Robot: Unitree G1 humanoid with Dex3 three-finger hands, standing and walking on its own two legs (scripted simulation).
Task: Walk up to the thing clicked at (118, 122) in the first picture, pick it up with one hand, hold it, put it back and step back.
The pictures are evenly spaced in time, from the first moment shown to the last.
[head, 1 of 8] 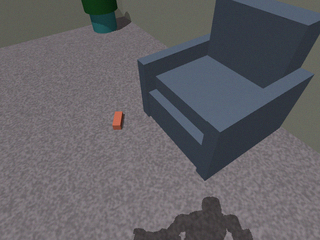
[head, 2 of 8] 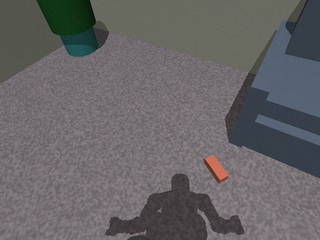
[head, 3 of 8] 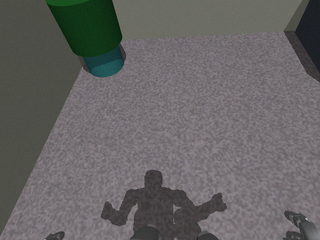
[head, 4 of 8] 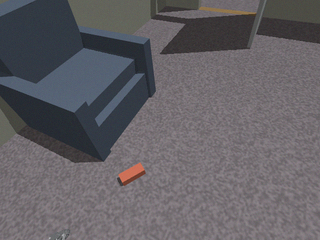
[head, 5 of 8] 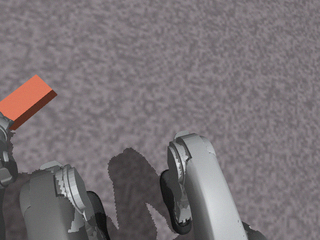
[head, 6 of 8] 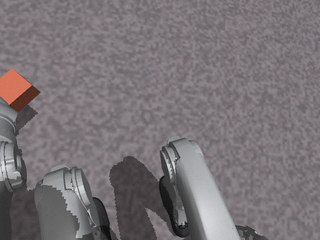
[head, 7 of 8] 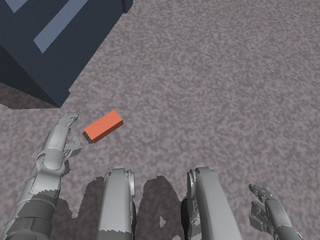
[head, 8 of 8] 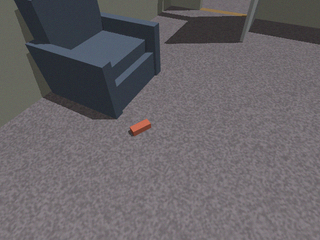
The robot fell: no
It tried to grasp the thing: yes
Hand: left
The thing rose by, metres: 0.65
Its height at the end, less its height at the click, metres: +0.00
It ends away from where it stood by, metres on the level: 0.00
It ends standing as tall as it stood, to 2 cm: yes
